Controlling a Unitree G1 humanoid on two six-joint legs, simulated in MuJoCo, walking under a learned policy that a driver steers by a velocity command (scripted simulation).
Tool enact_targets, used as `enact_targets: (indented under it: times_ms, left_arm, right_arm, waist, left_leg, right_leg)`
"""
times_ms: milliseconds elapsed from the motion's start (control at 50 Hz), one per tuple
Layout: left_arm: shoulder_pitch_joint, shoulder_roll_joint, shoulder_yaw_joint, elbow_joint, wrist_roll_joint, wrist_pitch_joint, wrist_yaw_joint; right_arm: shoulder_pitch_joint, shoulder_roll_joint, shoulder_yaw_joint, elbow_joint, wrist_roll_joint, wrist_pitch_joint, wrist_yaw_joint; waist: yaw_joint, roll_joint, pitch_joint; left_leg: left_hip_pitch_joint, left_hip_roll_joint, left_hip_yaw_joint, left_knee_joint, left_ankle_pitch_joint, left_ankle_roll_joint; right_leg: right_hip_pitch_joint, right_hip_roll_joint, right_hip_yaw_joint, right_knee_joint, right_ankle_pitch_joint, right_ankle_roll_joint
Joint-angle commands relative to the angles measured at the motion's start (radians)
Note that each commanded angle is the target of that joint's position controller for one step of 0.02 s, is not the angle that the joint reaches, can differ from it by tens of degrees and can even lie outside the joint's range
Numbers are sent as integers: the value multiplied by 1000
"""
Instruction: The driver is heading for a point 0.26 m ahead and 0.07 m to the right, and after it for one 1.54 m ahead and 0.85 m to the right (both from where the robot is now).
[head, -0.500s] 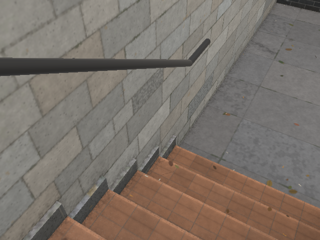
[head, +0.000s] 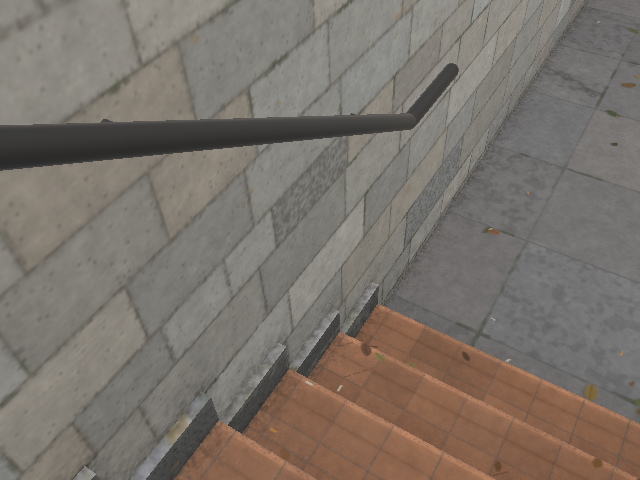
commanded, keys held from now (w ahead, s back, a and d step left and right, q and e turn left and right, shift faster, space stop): w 0.04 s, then e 0.96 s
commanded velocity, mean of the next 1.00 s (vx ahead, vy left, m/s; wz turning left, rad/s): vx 0.14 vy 0.00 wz -0.42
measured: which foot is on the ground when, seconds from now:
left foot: up 0.00-0.20, down 0.22-0.72, up 0.74-1.00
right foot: down 0.00-0.24, up 0.26-0.70, down 0.72-1.00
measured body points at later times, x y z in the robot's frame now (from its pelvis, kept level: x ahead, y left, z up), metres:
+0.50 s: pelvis +0.14 +0.00 -0.04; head +0.17 +0.00 +0.41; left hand +0.35 +0.26 -0.15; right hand +0.12 -0.27 -0.17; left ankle +0.19 +0.13 -0.74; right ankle +0.16 -0.15 -0.66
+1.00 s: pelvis +0.19 -0.11 -0.21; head +0.22 -0.16 +0.24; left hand +0.34 +0.09 -0.33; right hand +0.29 -0.38 -0.33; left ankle +0.31 -0.01 -0.69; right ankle +0.21 -0.19 -0.92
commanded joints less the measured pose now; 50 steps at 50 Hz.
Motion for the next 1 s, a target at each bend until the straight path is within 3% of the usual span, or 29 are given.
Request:
enact_targets:
  times_ms: [20,40,80,120,140,180,220,240,260,280,320,360,380,420,480,560,580,640,680,700,720,740,760,780,800,820,840,880,1000]
  left_arm:
    - [210,155,24,51,3,-27,13]
    - [157,77,-4,61,-8,-34,23]
    - [59,104,-9,59,-18,-46,27]
    - [61,155,4,79,-31,-51,30]
    - [72,141,3,96,-33,-50,25]
    - [61,112,7,72,-34,-34,8]
    - [-16,118,14,36,-31,-23,16]
    - [-1,107,27,22,-36,-7,28]
    - [141,4,11,-17,-29,25,44]
    - [113,56,23,-7,18,54,55]
    - [29,48,34,-55,16,71,63]
    - [24,24,39,-68,36,111,54]
    - [-43,71,64,-96,27,125,52]
    - [-88,58,66,-154,23,156,42]
    - [-262,82,84,-253,44,165,32]
    - [-321,71,81,-306,16,175,-8]
    - [-331,48,71,-301,-24,178,-33]
    - [-304,59,59,-271,-77,175,-49]
    - [-204,56,56,-211,-78,153,-49]
    - [-42,57,64,-131,-51,128,-36]
    - [70,99,81,-63,-11,99,-31]
    - [153,182,86,-25,8,69,-30]
    - [123,283,97,-60,-24,58,-24]
    - [112,317,120,-84,-52,59,-11]
    - [21,312,118,-117,-55,66,12]
    - [-66,257,97,-155,-52,77,29]
    - [-125,173,59,-169,-30,84,41]
    - [-96,115,24,-166,-18,71,52]
    - [32,72,-20,-187,-21,68,90]
  right_arm:
    - [18,-61,-1,-86,-53,8,14]
    - [-89,-91,-4,-104,-76,19,32]
    - [-165,-56,1,-122,-43,38,49]
    - [-113,31,25,-89,-46,63,47]
    - [-47,26,24,-58,-40,64,44]
    - [-2,-20,12,-19,-29,63,34]
    - [211,-59,2,34,-30,40,21]
    - [303,-108,-11,39,-25,20,24]
    - [239,-151,-15,31,3,5,24]
    - [177,-86,0,6,27,-15,35]
    - [24,-65,3,-54,1,-27,21]
    - [-24,-92,-3,-93,-18,-29,8]
    - [-1,-76,2,-100,-20,-32,14]
    - [15,-74,7,-116,-14,-34,28]
    - [80,-90,4,-118,-13,-43,6]
    - [52,-122,-2,-154,-28,-61,12]
    - [37,-124,-1,-173,-25,-55,10]
    - [60,-138,-9,-190,-32,-26,-2]
    - [69,-140,-14,-168,-31,22,-15]
    - [63,-144,-15,-169,-20,37,-25]
    - [126,-117,-16,-153,-17,52,-26]
    - [104,-45,-8,-198,-28,62,-10]
    - [72,-12,7,-274,-25,78,-12]
    - [23,-26,10,-307,-13,73,-23]
    - [-15,-13,24,-327,-16,66,-42]
    - [-63,-6,34,-325,-32,63,-42]
    - [-130,-48,20,-319,-39,79,-33]
    - [-131,-54,26,-348,-31,104,-27]
    - [-307,58,86,-458,-43,142,-15]
  waist:
    - [25,-216,-73]
    - [-5,-77,56]
    - [-38,-32,140]
    - [-60,-65,62]
    - [-75,-112,33]
    - [-65,-67,27]
    - [-182,-73,-5]
    - [-229,77,-51]
    - [-70,286,-160]
    - [-65,107,-92]
    - [-14,7,7]
    - [18,103,-50]
    - [9,51,-40]
    - [18,121,-43]
    - [-40,138,-37]
    - [-21,109,16]
    - [-25,134,27]
    - [-55,156,61]
    - [-19,135,57]
    - [60,98,27]
    - [97,-55,-41]
    - [83,-249,-28]
    - [41,-363,-65]
    - [70,-337,-186]
    - [71,-290,-318]
    - [63,-238,-323]
    - [47,-139,-214]
    - [-9,-99,-141]
    - [39,-72,-145]
  left_leg:
    - [-476,100,-107,-146,241,-72]
    - [-454,137,-134,-379,383,-127]
    - [-63,183,44,-811,524,-181]
    - [227,177,66,-863,501,-173]
    - [279,184,48,-830,597,-136]
    - [372,127,133,-896,573,-89]
    - [619,117,104,-1086,547,-50]
    - [694,277,-73,-1235,1007,38]
    - [727,548,-434,-1354,1180,176]
    - [620,551,-409,-1381,1018,185]
    - [429,508,-259,-1375,755,136]
    - [272,535,-183,-1340,692,118]
    - [253,488,-134,-1313,519,99]
    - [233,479,-85,-1293,429,81]
    - [333,514,-120,-1226,138,5]
    - [189,487,-31,-1126,-98,-70]
    - [139,455,35,-1100,-141,-104]
    - [127,470,69,-992,-169,-128]
    - [131,460,110,-868,-83,-117]
    - [141,429,164,-689,22,-122]
    - [104,359,209,-388,-10,-116]
    - [-213,266,233,-9,-379,-138]
    - [-435,232,214,207,-347,-137]
    - [-550,232,165,379,-245,-137]
    - [-566,215,73,398,-21,-134]
    - [-553,226,17,371,95,-149]
    - [-522,202,2,329,169,-164]
    - [-462,188,-18,100,309,-202]
    - [-610,65,10,-2,265,-275]
  right_leg:
    - [255,-398,444,6,437,-188]
    - [102,-347,411,-40,424,-163]
    - [-198,-250,323,-143,653,-153]
    - [-282,-252,272,-101,892,-142]
    - [-253,-232,264,-41,905,-127]
    - [-244,-157,194,48,911,-101]
    - [-288,-104,160,353,1026,-59]
    - [-343,29,111,755,487,-6]
    - [-462,99,67,941,-257,17]
    - [-484,27,122,889,-275,3]
    - [-449,-34,123,815,-175,32]
    - [-346,-19,110,917,34,35]
    - [-391,1,119,901,181,42]
    - [-434,27,104,891,280,41]
    - [-604,19,219,806,399,49]
    - [-444,1,154,408,633,80]
    - [-344,4,91,259,658,105]
    - [-206,-36,69,34,708,101]
    - [-20,-75,58,-155,707,62]
    - [125,-74,61,-269,702,37]
    - [274,-70,113,-237,649,21]
    - [413,-138,188,54,1215,21]
    - [442,-209,240,205,1632,47]
    - [462,-299,355,179,1613,12]
    - [426,-352,442,133,1110,-89]
    - [299,-372,553,50,763,-140]
    - [158,-306,520,-18,536,-123]
    - [-7,-280,560,9,555,-126]
    - [56,-162,628,37,493,-130]
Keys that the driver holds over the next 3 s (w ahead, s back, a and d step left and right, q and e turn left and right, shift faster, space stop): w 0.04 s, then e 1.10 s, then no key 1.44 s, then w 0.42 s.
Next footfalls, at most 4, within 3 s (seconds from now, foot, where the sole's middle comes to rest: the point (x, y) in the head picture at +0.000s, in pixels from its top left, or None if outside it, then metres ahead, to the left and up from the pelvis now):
0.22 left None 0.23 0.13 -0.77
0.72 right None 0.25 -0.21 -0.96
1.42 left None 0.35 -0.03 -0.96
1.94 right None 0.27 -0.21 -0.96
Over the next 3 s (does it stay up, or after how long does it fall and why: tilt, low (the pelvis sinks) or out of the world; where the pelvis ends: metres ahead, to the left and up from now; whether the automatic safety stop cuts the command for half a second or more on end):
stays up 0.38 -0.15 -0.20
